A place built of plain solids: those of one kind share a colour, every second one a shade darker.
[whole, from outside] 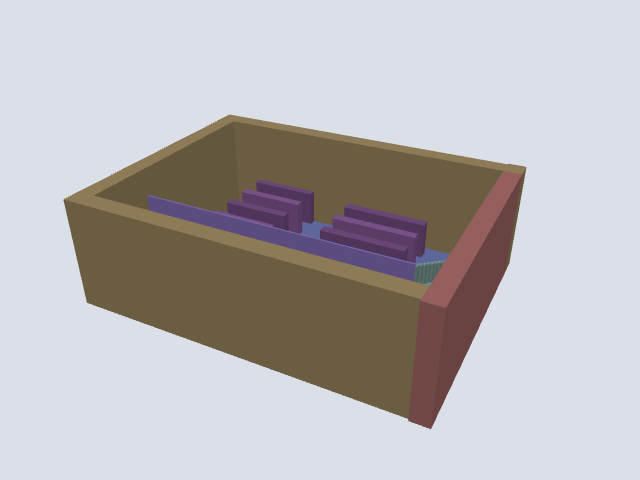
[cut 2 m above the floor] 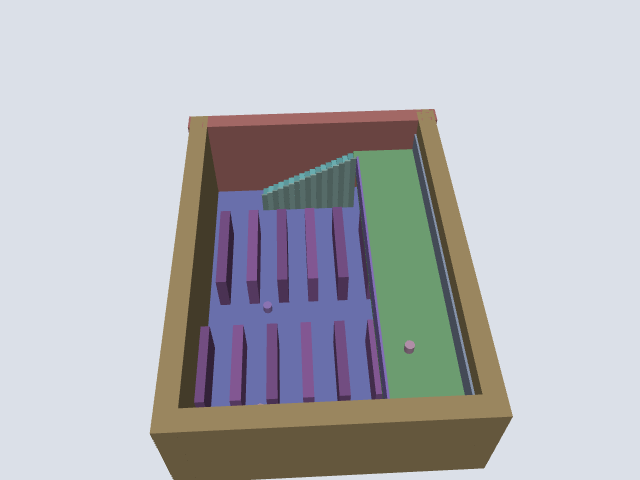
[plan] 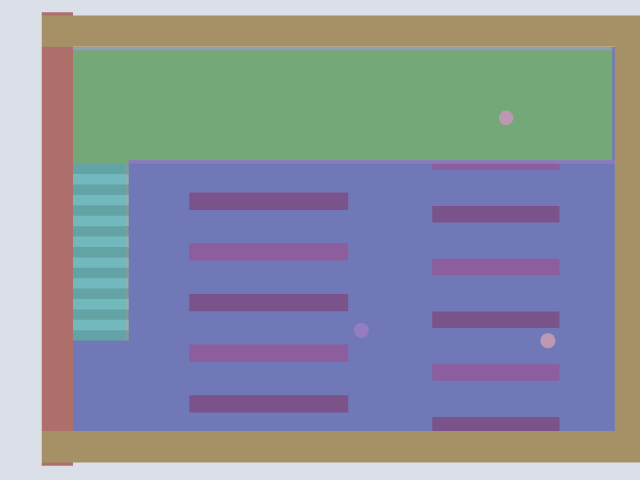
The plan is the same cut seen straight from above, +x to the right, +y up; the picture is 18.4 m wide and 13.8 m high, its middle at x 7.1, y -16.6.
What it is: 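A stack floor with narrow aisles and a mezzanine, one wing of it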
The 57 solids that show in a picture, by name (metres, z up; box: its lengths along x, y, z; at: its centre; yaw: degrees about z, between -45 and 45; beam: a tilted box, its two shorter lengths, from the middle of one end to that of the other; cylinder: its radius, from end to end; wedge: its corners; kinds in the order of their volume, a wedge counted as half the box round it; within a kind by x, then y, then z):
{
 "wall_wing_1": {"box": [17.38, 0.9, 5.57], "at": [7.79, -22.54, 2.49]},
 "wall_wing_2": {"box": [17.38, 0.9, 5.57], "at": [7.79, -10.6, 2.49]},
 "wall_wing_3": {"box": [0.9, 12.85, 5.57], "at": [16.03, -16.57, 2.49]},
 "wall_1": {"box": [0.9, 13.05, 5.57], "at": [-0.45, -16.57, 2.49]},
 "floor_main_1": {"box": [15.58, 11.05, 0.3], "at": [7.79, -16.57, -0.15]},
 "stack_1": {"box": [4.58, 0.5, 1.93], "at": [5.63, -21.31, 0.96]},
 "stack_2": {"box": [4.58, 0.5, 1.93], "at": [5.63, -19.86, 0.96]},
 "stack_3": {"box": [4.58, 0.5, 1.93], "at": [5.63, -18.4, 0.96]},
 "stack_4": {"box": [4.58, 0.5, 1.93], "at": [5.63, -16.94, 0.96]},
 "stack_5": {"box": [4.58, 0.5, 1.93], "at": [5.63, -15.49, 0.96]},
 "stack_6": {"box": [4.58, 0.5, 1.93], "at": [5.63, -14.03, 0.96]},
 "stack_7": {"box": [3.66, 0.41, 1.9], "at": [12.15, -21.89, 0.95]},
 "stack_8": {"box": [3.66, 0.47, 1.9], "at": [12.15, -20.41, 0.95]},
 "stack_9": {"box": [3.66, 0.47, 1.9], "at": [12.15, -18.89, 0.95]},
 "stack_10": {"box": [3.66, 0.47, 1.9], "at": [12.15, -17.38, 0.95]},
 "stack_11": {"box": [3.66, 0.47, 1.9], "at": [12.15, -15.86, 0.95]},
 "stack_12": {"box": [3.66, 0.47, 1.9], "at": [12.15, -14.34, 0.95]},
 "floor_mezz_1": {"box": [15.5, 3.36, 0.25], "at": [7.75, -12.73, 2.65]},
 "step_mezz_1": {"box": [1.5, 0.3, 0.45], "at": [0.75, -19.34, -0.07]},
 "step_mezz_2": {"box": [1.5, 0.3, 0.61], "at": [0.75, -19.05, 0.0]},
 "step_mezz_3": {"box": [1.5, 0.3, 0.76], "at": [0.75, -18.75, 0.08]},
 "step_mezz_4": {"box": [1.5, 0.3, 0.92], "at": [0.75, -18.45, 0.16]},
 "step_mezz_5": {"box": [1.5, 0.3, 1.07], "at": [0.75, -18.15, 0.24]},
 "step_mezz_6": {"box": [1.5, 0.3, 1.23], "at": [0.75, -17.85, 0.31]},
 "step_mezz_7": {"box": [1.5, 0.3, 1.38], "at": [0.75, -17.55, 0.39]},
 "step_mezz_8": {"box": [1.5, 0.3, 1.54], "at": [0.75, -17.25, 0.47]},
 "step_mezz_9": {"box": [1.5, 0.3, 1.69], "at": [0.75, -16.95, 0.55]},
 "step_mezz_10": {"box": [1.5, 0.3, 1.84], "at": [0.75, -16.65, 0.62]},
 "step_mezz_11": {"box": [1.5, 0.3, 2.0], "at": [0.75, -16.35, 0.7]},
 "step_mezz_12": {"box": [1.5, 0.3, 2.15], "at": [0.75, -16.05, 0.78]},
 "step_mezz_13": {"box": [1.5, 0.3, 2.31], "at": [0.75, -15.75, 0.85]},
 "step_mezz_14": {"box": [1.5, 0.3, 2.46], "at": [0.75, -15.45, 0.93]},
 "step_mezz_15": {"box": [1.5, 0.3, 2.62], "at": [0.75, -15.15, 1.01]},
 "step_mezz_16": {"box": [1.5, 0.3, 2.77], "at": [0.75, -14.86, 1.08]},
 "step_mezz_17": {"box": [1.5, 0.3, 2.93], "at": [0.75, -14.56, 1.16]},
 "zmezz_rail_cut_1": {"box": [15.5, 0.1, 1.07], "at": [7.75, -11.1, 3.31]},
 "mezz_rail_guard_1": {"box": [13.98, 0.1, 1.07], "at": [8.59, -14.36, 3.31]},
 "zmezz_cheek_1": {"box": [0.1, 0.3, 1.51], "at": [1.55, -19.34, 0.45]},
 "zmezz_cheek_2": {"box": [0.1, 0.3, 1.66], "at": [1.55, -19.05, 0.53]},
 "zmezz_cheek_3": {"box": [0.1, 0.3, 1.82], "at": [1.55, -18.75, 0.61]},
 "zmezz_cheek_4": {"box": [0.1, 0.3, 1.97], "at": [1.55, -18.45, 0.69]},
 "zmezz_cheek_5": {"box": [0.1, 0.3, 2.13], "at": [1.55, -18.15, 0.76]},
 "zmezz_cheek_6": {"box": [0.1, 0.3, 2.28], "at": [1.55, -17.85, 0.84]},
 "zmezz_cheek_7": {"box": [0.1, 0.3, 2.44], "at": [1.55, -17.55, 0.92]},
 "zmezz_cheek_8": {"box": [0.1, 0.3, 2.59], "at": [1.55, -17.25, 0.99]},
 "zmezz_cheek_9": {"box": [0.1, 0.3, 2.74], "at": [1.55, -16.95, 1.07]},
 "zmezz_cheek_10": {"box": [0.1, 0.3, 2.9], "at": [1.55, -16.65, 1.15]},
 "zmezz_cheek_11": {"box": [0.1, 0.3, 3.05], "at": [1.55, -16.35, 1.23]},
 "zmezz_cheek_12": {"box": [0.1, 0.3, 3.21], "at": [1.55, -16.05, 1.3]},
 "zmezz_cheek_13": {"box": [0.1, 0.3, 3.36], "at": [1.55, -15.75, 1.38]},
 "zmezz_cheek_14": {"box": [0.1, 0.3, 3.52], "at": [1.55, -15.45, 1.46]},
 "zmezz_cheek_15": {"box": [0.1, 0.3, 3.67], "at": [1.55, -15.15, 1.53]},
 "zmezz_cheek_16": {"box": [0.1, 0.3, 3.83], "at": [1.55, -14.86, 1.61]},
 "zmezz_cheek_17": {"box": [0.1, 0.3, 3.98], "at": [1.55, -14.56, 1.69]},
 "zclutw_stool_1": {"cylinder": 0.21, "from": [12.45, -13.09, 2.73], "to": [12.45, -13.09, 3.17]},
 "zclutw_stool_2": {"cylinder": 0.22, "from": [13.65, -19.5, -0.05], "to": [13.65, -19.5, 0.39]},
 "zclut_stool_1": {"cylinder": 0.21, "from": [8.29, -19.2, -0.05], "to": [8.29, -19.2, 0.4]}
}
